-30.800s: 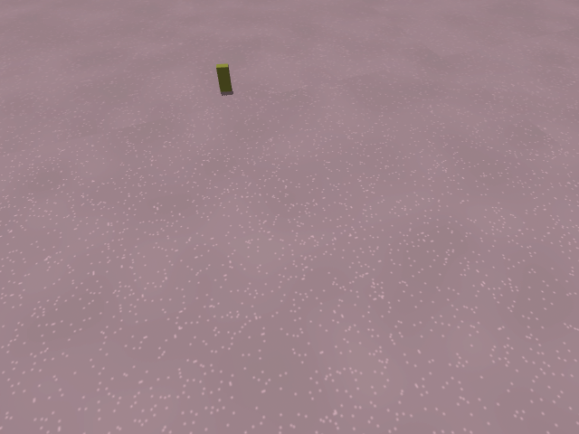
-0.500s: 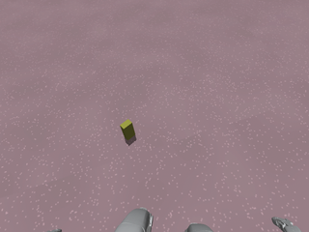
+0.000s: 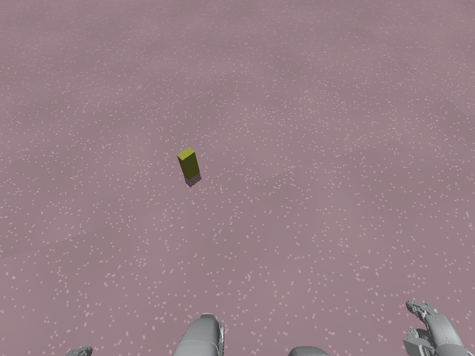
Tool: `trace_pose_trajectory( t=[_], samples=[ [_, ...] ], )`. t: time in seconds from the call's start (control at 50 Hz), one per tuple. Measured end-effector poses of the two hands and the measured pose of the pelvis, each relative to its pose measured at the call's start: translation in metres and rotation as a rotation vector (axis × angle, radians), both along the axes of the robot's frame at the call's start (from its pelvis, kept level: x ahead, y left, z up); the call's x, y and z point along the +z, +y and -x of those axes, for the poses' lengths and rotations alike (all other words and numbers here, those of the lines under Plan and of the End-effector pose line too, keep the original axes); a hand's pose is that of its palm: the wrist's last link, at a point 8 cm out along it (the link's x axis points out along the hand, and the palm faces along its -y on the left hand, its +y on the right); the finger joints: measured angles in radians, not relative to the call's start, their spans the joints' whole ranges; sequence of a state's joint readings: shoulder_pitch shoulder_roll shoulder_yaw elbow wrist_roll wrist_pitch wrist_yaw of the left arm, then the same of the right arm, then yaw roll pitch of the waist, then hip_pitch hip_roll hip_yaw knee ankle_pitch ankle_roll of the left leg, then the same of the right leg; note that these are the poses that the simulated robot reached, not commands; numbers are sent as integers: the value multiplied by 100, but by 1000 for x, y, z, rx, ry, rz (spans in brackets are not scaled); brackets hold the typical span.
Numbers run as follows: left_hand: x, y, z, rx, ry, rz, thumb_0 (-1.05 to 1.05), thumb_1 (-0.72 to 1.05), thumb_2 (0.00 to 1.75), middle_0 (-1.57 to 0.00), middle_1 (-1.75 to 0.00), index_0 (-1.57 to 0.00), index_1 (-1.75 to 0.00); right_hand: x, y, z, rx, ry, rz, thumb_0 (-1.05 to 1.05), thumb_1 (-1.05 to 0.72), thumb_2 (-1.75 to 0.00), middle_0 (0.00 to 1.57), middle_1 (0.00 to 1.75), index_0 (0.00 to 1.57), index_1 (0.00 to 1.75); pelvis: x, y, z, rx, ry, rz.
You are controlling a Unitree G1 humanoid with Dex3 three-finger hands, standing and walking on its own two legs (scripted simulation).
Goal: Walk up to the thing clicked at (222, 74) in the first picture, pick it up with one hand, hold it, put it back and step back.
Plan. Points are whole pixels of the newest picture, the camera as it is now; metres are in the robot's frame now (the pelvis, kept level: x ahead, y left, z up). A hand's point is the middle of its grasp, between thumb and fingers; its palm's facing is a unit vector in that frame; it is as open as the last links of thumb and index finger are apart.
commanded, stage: step back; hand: left
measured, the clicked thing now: (189, 164) +0.97 +0.30 -0.66
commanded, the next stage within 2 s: stand in 1.14 s
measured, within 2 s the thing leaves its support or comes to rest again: neither
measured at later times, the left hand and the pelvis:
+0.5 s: hand out of the picture -0.04 +0.29 -0.13, palm faces +0.08 -0.91 -0.40, open 7.4 cm; pelvis -0.07 +0.00 +0.02, yaw +4 degrees
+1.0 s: hand out of the picture +0.03 +0.30 -0.13, palm faces +0.08 -0.93 -0.36, open 7.4 cm; pelvis -0.02 +0.02 +0.02, yaw +4 degrees
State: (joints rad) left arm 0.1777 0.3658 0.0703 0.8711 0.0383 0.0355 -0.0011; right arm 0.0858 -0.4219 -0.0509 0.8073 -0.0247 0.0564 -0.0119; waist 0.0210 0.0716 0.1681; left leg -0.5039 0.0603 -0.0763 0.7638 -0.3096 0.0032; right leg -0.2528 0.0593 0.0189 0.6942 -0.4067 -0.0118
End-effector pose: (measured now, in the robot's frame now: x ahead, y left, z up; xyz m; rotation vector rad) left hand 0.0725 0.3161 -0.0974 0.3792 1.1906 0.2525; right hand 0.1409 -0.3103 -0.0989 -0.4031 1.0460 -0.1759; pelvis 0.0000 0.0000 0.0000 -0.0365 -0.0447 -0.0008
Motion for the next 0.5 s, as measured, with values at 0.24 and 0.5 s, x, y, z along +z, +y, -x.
trace_pose_trajectory(
  t=[0.24,0.5],
  samples=[
    [20,6,94,88,-41,-37,1,90,90,-20,-30,-21,-30,-9,-9,110,20,203,-6,0,-91,-90,20,30,20,30,10,-4,56,85,13,-50],
    [9,10,127,106,21,19,1,90,90,-20,-30,-20,-30,2,12,137,2,146,-53,1,-90,-90,20,30,21,30,16,-3,70,77,-3,-50]
  ],
)
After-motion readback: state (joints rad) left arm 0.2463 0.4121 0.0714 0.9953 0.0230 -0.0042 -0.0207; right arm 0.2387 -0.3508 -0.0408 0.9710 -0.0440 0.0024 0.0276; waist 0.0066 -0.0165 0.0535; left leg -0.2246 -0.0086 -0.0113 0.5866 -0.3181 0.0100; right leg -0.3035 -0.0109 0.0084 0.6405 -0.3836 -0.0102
